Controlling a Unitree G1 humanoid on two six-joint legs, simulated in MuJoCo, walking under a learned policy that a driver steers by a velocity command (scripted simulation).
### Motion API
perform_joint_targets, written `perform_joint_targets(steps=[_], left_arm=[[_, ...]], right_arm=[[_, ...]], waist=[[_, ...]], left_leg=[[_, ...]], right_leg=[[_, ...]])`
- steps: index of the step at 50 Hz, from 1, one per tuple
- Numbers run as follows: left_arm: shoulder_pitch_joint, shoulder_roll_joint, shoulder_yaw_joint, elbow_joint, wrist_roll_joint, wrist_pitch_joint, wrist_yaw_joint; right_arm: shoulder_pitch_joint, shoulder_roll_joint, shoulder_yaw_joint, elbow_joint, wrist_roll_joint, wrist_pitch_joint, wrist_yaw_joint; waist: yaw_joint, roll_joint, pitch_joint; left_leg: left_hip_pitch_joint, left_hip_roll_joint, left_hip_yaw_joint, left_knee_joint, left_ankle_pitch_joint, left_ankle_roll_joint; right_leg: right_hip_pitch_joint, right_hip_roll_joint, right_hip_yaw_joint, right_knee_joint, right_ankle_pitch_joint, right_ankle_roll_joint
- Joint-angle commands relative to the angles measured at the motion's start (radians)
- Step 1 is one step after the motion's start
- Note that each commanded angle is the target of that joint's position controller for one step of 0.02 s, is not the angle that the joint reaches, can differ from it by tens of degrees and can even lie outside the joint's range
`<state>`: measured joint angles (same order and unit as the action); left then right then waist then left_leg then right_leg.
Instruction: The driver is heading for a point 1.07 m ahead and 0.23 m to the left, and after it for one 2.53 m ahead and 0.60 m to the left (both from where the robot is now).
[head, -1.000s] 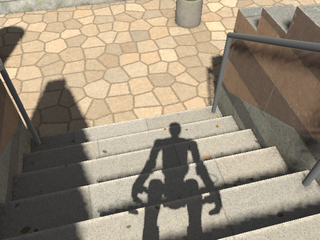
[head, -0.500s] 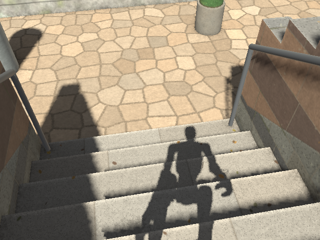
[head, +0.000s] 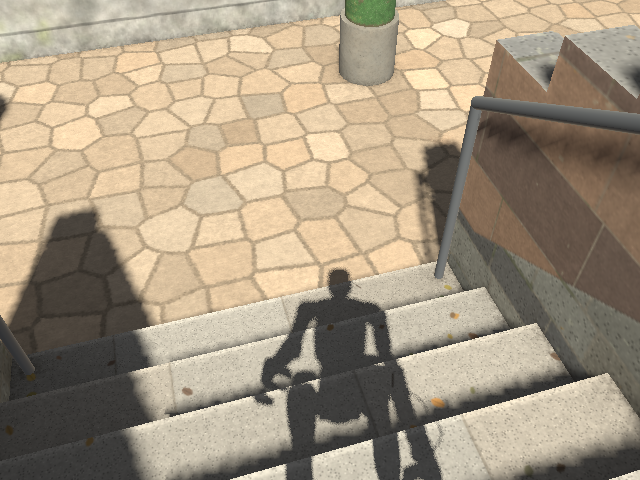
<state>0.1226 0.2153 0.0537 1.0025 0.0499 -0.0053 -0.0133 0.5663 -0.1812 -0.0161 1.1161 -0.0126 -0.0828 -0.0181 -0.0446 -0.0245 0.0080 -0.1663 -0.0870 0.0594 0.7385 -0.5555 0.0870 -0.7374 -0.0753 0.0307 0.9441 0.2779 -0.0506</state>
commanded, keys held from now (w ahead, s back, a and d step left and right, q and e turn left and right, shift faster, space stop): w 0.60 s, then w+q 0.40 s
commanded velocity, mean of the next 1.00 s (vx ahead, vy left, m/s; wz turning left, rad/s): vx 0.50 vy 0.00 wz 0.12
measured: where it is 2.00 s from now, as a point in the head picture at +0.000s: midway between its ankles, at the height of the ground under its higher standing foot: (281, 376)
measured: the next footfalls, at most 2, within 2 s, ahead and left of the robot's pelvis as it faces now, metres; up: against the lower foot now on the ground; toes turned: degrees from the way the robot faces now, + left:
right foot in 0.22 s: +0.30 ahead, -0.14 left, -0.18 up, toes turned -3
left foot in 0.78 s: +0.60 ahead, +0.09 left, -0.36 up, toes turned +5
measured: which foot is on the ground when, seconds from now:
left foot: down 0.00-0.22, up 0.24-0.76, down 0.78-1.00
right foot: up 0.00-0.20, down 0.22-0.78, up 0.80-1.00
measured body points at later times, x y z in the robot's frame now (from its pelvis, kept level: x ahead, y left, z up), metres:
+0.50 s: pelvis +0.29 -0.07 -0.17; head +0.30 -0.07 +0.28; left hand +0.18 +0.16 -0.31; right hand +0.38 -0.31 -0.31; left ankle +0.44 +0.10 -0.82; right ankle +0.26 -0.13 -0.88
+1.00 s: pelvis +0.59 +0.00 -0.34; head +0.60 +0.00 +0.11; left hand +0.70 +0.24 -0.47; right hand +0.52 -0.23 -0.49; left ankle +0.56 +0.08 -1.06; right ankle +0.73 -0.14 -0.98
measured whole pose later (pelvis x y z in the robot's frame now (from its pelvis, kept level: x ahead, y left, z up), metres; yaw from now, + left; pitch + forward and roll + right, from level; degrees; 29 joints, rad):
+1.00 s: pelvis +0.59 +0.00 -0.34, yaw +9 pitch +1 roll +3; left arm 0.17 0.22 -0.02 0.87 0.11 -0.08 -0.06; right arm 0.53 -0.17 0.01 1.10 -0.09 -0.11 0.06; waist -0.07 -0.04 -0.03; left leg -0.29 -0.12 -0.01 0.64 -0.37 0.10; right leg -0.82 -0.13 0.05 1.19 -0.03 -0.06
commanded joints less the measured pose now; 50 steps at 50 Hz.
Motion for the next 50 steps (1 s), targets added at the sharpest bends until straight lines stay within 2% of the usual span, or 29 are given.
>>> perform_joint_targets(steps=[1,7,9,10,11,12,13,14,15,16,17,18,19,21,22,24,31,32,36,38,39,40,41,42,43,44,46,48,50], left_arm=[[-0.168,0.046,0.006,-0.076,-0.005,-0.032,-0.013],[-0.204,0.031,-0.018,-0.142,-0.055,-0.045,-0.011],[0.062,0.086,0.004,-0.070,-0.047,-0.047,0.008],[0.395,0.107,0.003,0.043,0.091,-0.046,-0.035],[0.695,0.172,0.055,0.102,0.102,-0.044,-0.047],[0.566,0.276,0.055,0.105,-0.001,-0.049,-0.035],[0.645,0.275,0.039,0.061,0.092,-0.047,-0.097],[0.447,0.232,0.059,0.051,-0.056,-0.030,-0.035],[0.339,0.179,0.041,0.012,-0.070,-0.024,-0.004],[0.270,0.065,-0.031,-0.016,0.086,-0.060,-0.075],[0.238,0.084,0.005,0.017,-0.047,-0.064,-0.017],[0.234,0.068,-0.015,0.015,-0.068,-0.075,0.001],[0.285,-0.052,-0.060,0.006,0.057,-0.111,-0.040],[0.304,0.021,-0.047,0.020,0.082,-0.124,-0.046],[0.306,0.191,0.010,0.011,-0.049,-0.091,0.002],[0.409,0.084,-0.015,0.061,-0.083,-0.092,0.030],[0.464,0.066,-0.023,0.040,-0.018,-0.067,0.055],[0.691,-0.099,-0.090,0.145,0.098,-0.111,0.027],[0.539,0.042,-0.076,0.098,0.060,-0.103,-0.018],[0.415,0.122,-0.063,0.091,0.067,-0.073,-0.041],[0.385,0.181,-0.045,0.097,0.075,-0.063,-0.078],[0.521,0.060,-0.048,0.085,0.059,-0.064,-0.113],[0.407,0.063,-0.052,-0.010,0.044,-0.076,-0.135],[0.248,0.085,-0.046,-0.103,0.018,-0.091,-0.126],[0.157,0.096,-0.041,-0.192,-0.007,-0.104,-0.092],[0.207,0.078,-0.049,-0.172,0.012,-0.101,-0.052],[0.252,-0.023,-0.083,-0.126,0.079,-0.075,-0.019],[0.179,-0.027,-0.083,-0.126,0.079,-0.062,-0.037],[0.262,-0.039,-0.108,-0.118,0.067,-0.071,-0.061]], right_arm=[[0.000,-0.108,-0.015,-0.058,-0.012,-0.021,-0.023],[0.029,-0.090,-0.009,-0.036,-0.029,0.018,-0.012],[0.015,-0.129,-0.021,-0.028,-0.048,0.044,-0.032],[0.188,-0.084,0.028,0.080,-0.170,0.022,0.090],[0.021,-0.190,-0.014,0.021,-0.135,0.008,0.148],[0.024,-0.103,-0.041,-0.053,0.055,0.010,0.017],[0.189,-0.068,0.013,-0.040,-0.070,-0.008,0.136],[-0.082,-0.153,-0.040,-0.124,0.049,0.017,0.012],[-0.200,-0.153,-0.031,-0.163,0.003,0.037,-0.021],[-0.130,-0.085,0.014,-0.146,-0.077,-0.002,0.030],[-0.166,-0.140,-0.045,-0.121,-0.024,0.039,-0.001],[-0.187,-0.144,-0.041,-0.134,-0.016,0.067,0.001],[-0.147,-0.014,0.011,-0.106,-0.097,0.021,0.067],[-0.174,-0.004,0.025,-0.101,-0.129,0.007,0.092],[-0.166,-0.088,-0.024,-0.133,-0.052,0.059,0.038],[-0.306,-0.115,-0.040,-0.173,-0.010,0.060,0.028],[-0.597,-0.064,-0.030,-0.261,-0.026,0.063,0.053],[-0.540,-0.017,0.025,-0.265,-0.136,0.039,0.092],[-0.531,-0.094,0.003,-0.277,-0.110,0.025,0.098],[-0.145,-0.147,-0.026,-0.119,-0.075,0.019,0.083],[0.162,-0.225,-0.072,-0.017,-0.077,0.004,0.075],[0.331,-0.310,-0.085,0.016,-0.088,0.015,0.080],[0.301,-0.345,-0.098,-0.013,-0.092,0.004,0.085],[0.250,-0.321,-0.096,-0.024,-0.098,-0.004,0.082],[0.091,-0.287,-0.085,-0.054,-0.057,-0.015,0.094],[-0.062,-0.130,-0.034,-0.066,-0.072,-0.013,0.099],[-0.230,0.032,0.034,-0.115,-0.105,-0.033,0.075],[-0.203,0.007,0.043,-0.115,-0.051,-0.058,0.065],[-0.138,-0.107,0.032,-0.109,-0.093,-0.064,0.074]], waist=[[-0.017,0.012,0.136],[-0.114,0.078,0.196],[-0.014,0.073,0.130],[0.082,-0.102,0.085],[0.298,-0.165,0.009],[0.152,-0.189,-0.167],[0.163,-0.183,-0.486],[0.130,-0.116,-0.173],[0.121,-0.116,-0.058],[0.083,0.120,0.091],[0.010,-0.035,0.076],[-0.021,0.004,0.150],[0.028,0.019,0.162],[0.028,-0.048,0.054],[-0.049,-0.061,-0.029],[0.010,0.000,0.010],[0.141,-0.001,0.142],[0.177,-0.034,0.218],[0.119,-0.007,0.177],[-0.037,0.073,0.122],[-0.179,0.196,0.040],[-0.138,0.410,-0.260],[-0.147,0.255,-0.308],[-0.172,0.136,-0.202],[-0.121,0.081,-0.120],[-0.020,-0.065,0.017],[0.100,-0.036,0.156],[0.057,0.073,0.080],[0.103,0.060,0.030]], left_leg=[[-0.040,0.244,-0.310,-0.107,0.148,0.145],[-0.080,0.198,-0.239,0.083,0.371,0.107],[-0.037,0.210,-0.231,0.362,0.628,0.126],[-0.143,0.171,-0.222,0.515,0.498,0.033],[-0.428,0.040,-0.195,0.891,0.437,0.009],[-0.646,-0.037,-0.107,1.317,-0.426,0.011],[-0.695,-0.042,-0.269,1.412,-0.234,-0.012],[-0.948,0.044,-0.103,1.229,-0.122,-0.014],[-0.939,0.090,-0.102,1.192,-0.069,-0.011],[-0.831,0.145,-0.264,0.959,0.337,0.008],[-0.684,0.137,-0.215,0.808,0.234,-0.027],[-0.555,0.171,-0.191,0.605,0.296,-0.057],[-0.536,0.226,-0.211,0.452,0.590,0.015],[-0.551,0.197,-0.165,0.415,0.608,0.013],[-0.433,0.161,-0.093,0.463,0.585,-0.039],[-0.631,0.187,-0.182,0.260,0.823,-0.036],[-0.555,0.133,-0.115,-0.056,0.968,-0.055],[-0.655,0.227,-0.152,-0.284,0.975,-0.032],[-0.246,0.170,-0.038,-0.248,0.767,-0.022],[0.096,0.181,-0.021,-0.445,0.928,-0.017],[0.408,0.136,0.041,-0.484,0.972,0.037],[0.869,0.310,-0.165,-0.116,1.544,0.277],[0.992,0.370,-0.360,-0.081,1.585,0.339],[0.920,0.422,-0.407,-0.133,1.421,0.347],[0.721,0.493,-0.574,-0.245,0.878,0.377],[0.377,0.482,-0.520,-0.313,0.588,0.311],[-0.262,0.315,-0.391,-0.398,0.351,0.251],[-0.541,0.170,-0.253,-0.400,0.261,0.238],[-0.736,0.144,-0.267,-0.222,0.400,0.223]], right_leg=[[-0.090,-0.009,0.003,-0.248,0.235,0.013],[0.250,0.003,-0.049,-0.550,0.147,0.008],[0.458,-0.029,-0.028,-0.654,0.022,-0.021],[0.787,-0.031,-0.019,-0.657,0.258,-0.040],[1.169,0.011,-0.088,-0.573,0.058,-0.097],[1.282,-0.252,0.103,-0.186,0.799,-0.120],[1.501,-0.276,0.312,-0.205,0.419,-0.386],[1.223,-0.383,0.367,-0.421,0.049,-0.306],[0.989,-0.368,0.411,-0.561,-0.387,-0.316],[0.629,-0.264,0.382,-0.609,-0.600,-0.290],[0.538,-0.314,0.375,-0.566,-0.383,-0.260],[0.320,-0.213,0.230,-0.608,-0.257,-0.223],[0.176,-0.157,0.164,-0.661,-0.465,-0.270],[0.205,-0.118,0.202,-0.588,-0.533,-0.306],[0.290,-0.170,0.225,-0.500,-0.150,-0.258],[0.452,-0.131,0.231,-0.408,-0.321,-0.210],[0.419,-0.073,0.202,-0.225,-0.704,-0.174],[0.516,-0.117,0.195,-0.193,-0.729,-0.179],[0.350,-0.120,0.153,-0.099,-0.556,-0.164],[0.340,-0.101,0.087,0.220,-0.417,-0.086],[0.237,0.012,-0.003,0.596,-0.376,-0.042],[-0.060,0.166,-0.083,1.144,-1.101,0.047],[-0.313,0.176,-0.027,1.244,-1.103,0.058],[-0.507,0.137,-0.041,1.261,-1.085,0.062],[-0.618,0.093,0.026,1.134,-0.977,0.058],[-0.517,-0.016,0.109,0.880,-0.753,0.012],[-0.201,-0.138,0.164,0.406,-0.393,-0.061],[0.159,-0.067,-0.001,0.106,-0.154,-0.033],[0.392,-0.006,-0.071,0.280,-0.107,0.026]])
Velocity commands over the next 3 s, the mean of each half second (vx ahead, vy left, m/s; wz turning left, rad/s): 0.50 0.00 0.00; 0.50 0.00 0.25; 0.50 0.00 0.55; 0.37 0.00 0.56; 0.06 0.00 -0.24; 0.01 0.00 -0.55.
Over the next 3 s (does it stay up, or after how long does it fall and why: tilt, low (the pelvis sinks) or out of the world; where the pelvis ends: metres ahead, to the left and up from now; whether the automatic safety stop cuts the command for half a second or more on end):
stays up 1.13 0.18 -0.68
